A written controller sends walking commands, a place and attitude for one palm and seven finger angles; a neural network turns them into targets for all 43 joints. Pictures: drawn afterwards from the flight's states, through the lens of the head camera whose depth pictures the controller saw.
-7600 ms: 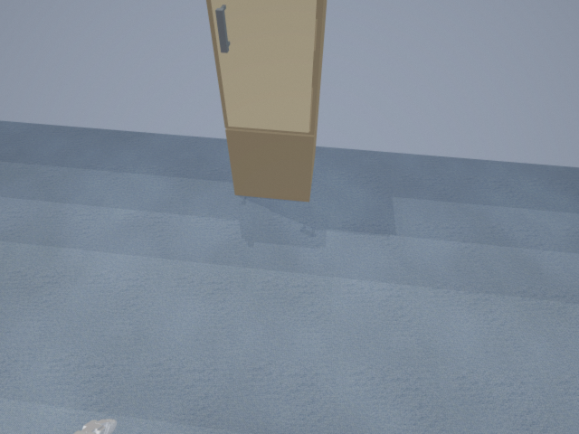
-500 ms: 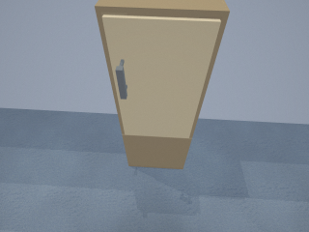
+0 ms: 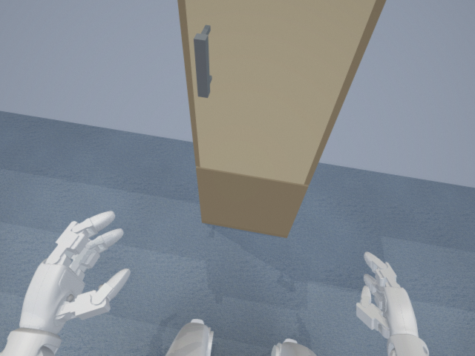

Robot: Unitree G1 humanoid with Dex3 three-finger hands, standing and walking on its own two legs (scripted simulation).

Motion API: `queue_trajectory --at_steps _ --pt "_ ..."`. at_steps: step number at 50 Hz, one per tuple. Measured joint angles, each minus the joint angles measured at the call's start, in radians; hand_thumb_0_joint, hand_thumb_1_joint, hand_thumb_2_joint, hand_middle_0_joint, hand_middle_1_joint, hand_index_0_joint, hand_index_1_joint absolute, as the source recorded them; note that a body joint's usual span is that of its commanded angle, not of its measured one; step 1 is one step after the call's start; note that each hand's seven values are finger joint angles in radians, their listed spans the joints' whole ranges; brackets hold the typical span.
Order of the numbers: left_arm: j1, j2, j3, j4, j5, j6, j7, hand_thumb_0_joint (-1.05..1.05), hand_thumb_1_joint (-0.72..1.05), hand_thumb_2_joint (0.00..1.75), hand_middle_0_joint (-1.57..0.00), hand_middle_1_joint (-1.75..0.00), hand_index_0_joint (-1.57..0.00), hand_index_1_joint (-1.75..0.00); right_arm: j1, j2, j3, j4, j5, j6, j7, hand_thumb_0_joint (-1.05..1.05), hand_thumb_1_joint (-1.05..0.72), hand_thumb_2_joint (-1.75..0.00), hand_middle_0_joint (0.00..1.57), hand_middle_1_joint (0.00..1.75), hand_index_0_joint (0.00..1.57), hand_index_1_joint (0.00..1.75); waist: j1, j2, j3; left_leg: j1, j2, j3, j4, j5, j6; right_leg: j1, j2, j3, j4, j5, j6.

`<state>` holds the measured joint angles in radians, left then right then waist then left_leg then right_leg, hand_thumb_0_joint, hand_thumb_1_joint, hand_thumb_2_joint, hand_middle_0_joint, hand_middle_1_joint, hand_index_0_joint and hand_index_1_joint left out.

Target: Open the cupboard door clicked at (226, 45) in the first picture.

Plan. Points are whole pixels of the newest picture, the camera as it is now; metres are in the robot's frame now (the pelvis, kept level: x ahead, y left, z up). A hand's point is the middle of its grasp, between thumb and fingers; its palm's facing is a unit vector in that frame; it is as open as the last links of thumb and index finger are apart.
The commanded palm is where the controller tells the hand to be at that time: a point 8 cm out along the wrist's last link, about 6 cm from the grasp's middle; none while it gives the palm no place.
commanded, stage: raise the hand with hooked fingers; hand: left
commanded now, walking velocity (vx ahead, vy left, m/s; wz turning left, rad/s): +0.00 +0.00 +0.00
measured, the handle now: (205, 62) +0.64 +0.15 +0.14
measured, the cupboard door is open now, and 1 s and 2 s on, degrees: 0 0 0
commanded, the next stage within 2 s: move the hooked fingers beside the handle in 1.54 s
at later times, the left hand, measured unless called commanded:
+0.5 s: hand (84, 228) +0.26 +0.26 +0.10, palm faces -0.05 -1.00 -0.06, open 12.4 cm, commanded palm +0.23 +0.31 +0.11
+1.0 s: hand (55, 171) +0.31 +0.30 +0.15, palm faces -0.03 -1.00 -0.04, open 14.0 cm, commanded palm +0.29 +0.35 +0.15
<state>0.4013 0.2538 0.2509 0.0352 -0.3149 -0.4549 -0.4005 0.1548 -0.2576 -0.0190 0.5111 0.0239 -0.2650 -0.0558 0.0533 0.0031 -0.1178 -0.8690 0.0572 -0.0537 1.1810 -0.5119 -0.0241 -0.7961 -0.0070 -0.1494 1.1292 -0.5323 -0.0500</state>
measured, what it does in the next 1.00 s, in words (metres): rises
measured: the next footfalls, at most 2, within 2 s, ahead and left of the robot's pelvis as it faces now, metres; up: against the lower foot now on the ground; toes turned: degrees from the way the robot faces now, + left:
none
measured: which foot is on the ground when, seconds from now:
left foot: down 0.00-1.00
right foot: down 0.00-1.00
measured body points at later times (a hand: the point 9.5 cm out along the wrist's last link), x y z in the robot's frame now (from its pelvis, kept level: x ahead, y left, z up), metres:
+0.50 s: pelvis +0.01 +0.03 +0.04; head +0.05 +0.04 +0.48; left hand +0.25 +0.31 +0.10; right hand +0.15 -0.24 -0.03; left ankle +0.04 +0.13 -0.65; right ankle +0.02 -0.09 -0.65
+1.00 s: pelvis +0.02 +0.04 +0.06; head +0.05 +0.05 +0.51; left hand +0.31 +0.36 +0.15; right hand +0.19 -0.20 -0.01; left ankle +0.04 +0.13 -0.65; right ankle +0.02 -0.09 -0.65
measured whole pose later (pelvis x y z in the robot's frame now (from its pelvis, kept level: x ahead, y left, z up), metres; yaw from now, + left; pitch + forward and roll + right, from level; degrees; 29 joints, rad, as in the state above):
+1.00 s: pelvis +0.02 +0.04 +0.06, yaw -1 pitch +6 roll -2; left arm -0.04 0.44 0.41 0.34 -0.35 -0.18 -0.51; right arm 0.26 -0.26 0.07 0.57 0.04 -0.22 -0.08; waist 0.01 0.03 -0.07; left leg -0.55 0.03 0.02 0.83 -0.40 0.03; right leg -0.48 -0.02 -0.09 0.76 -0.38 0.01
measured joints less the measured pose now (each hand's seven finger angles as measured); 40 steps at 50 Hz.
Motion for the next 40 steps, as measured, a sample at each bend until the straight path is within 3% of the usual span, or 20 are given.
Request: queue_trajectory --at_steps 8,14,20,25,31,40 --pt "-0.125 0.082 0.04 0.059 -0.034 0.157 -0.044 0.01 0.26 0.62 -0.25 -0.71 -0.25 -0.72 0.082 0.065 0.067 0.063 0.011 0.036 -0.009 0.01 -0.9 -0.9 0.21 0.3 0.2 0.3 -0.054 0.033 0.02 0.052 0.008 0.017 -0.081 0.041 0.002 0.044 0.01 0.016 -0.083 0.05 0.005" --pt "-0.115 0.083 0.087 0.1 -0.061 0.14 -0.02 0.01 0.12 0.56 -0.26 -0.8 -0.26 -0.81 0.161 0.034 0.051 0.083 0.01 0.022 -0.008 0.02 -0.9 -0.9 0.21 0.3 0.2 0.3 -0.079 0.038 0.012 0.106 -0.001 0.052 -0.161 0.069 0.017 0.083 0.003 0.047 -0.151 0.081 0.022" --pt "-0.128 0.081 0.084 0.124 -0.054 0.107 -0.033 0.01 -0.02 0.5 -0.27 -0.89 -0.26 -0.9 0.174 -0.022 0.023 0.094 0.016 0.0 -0.012 0.02 -0.9 -0.9 0.21 0.3 0.2 0.3 -0.08 0.027 0.02 0.139 -0.011 0.065 -0.191 0.074 0.033 0.115 -0.006 0.06 -0.184 0.092 0.037" --pt "-0.162 0.087 0.077 0.126 -0.044 0.115 -0.026 0.0 -0.14 0.45 -0.28 -0.97 -0.27 -0.97 0.148 -0.037 0.017 0.079 0.019 -0.011 -0.017 0.02 -0.91 -0.9 0.2 0.3 0.2 0.3 -0.077 0.018 0.033 0.174 -0.018 0.069 -0.212 0.076 0.042 0.154 -0.011 0.063 -0.213 0.1 0.046" --pt "-0.219 0.105 0.084 0.137 -0.035 0.156 -0.019 0.0 -0.28 0.39 -0.29 -1.06 -0.28 -1.06 0.112 -0.019 0.04 0.047 0.019 -0.006 -0.015 0.01 -0.91 -0.9 0.2 0.3 0.2 0.3 -0.066 0.013 0.035 0.22 -0.024 0.069 -0.247 0.083 0.049 0.205 -0.014 0.062 -0.257 0.112 0.053" --pt "-0.328 0.141 0.115 0.215 -0.032 0.237 -0.057 0.0 -0.45 0.32 -0.3 -1.17 -0.3 -1.17 0.087 0.008 0.083 0.031 0.017 0.021 -0.018 0.01 -0.9 -0.9 0.21 0.3 0.2 0.3 -0.045 0.021 0.041 0.276 -0.03 0.066 -0.297 0.097 0.054 0.269 -0.017 0.058 -0.321 0.131 0.06"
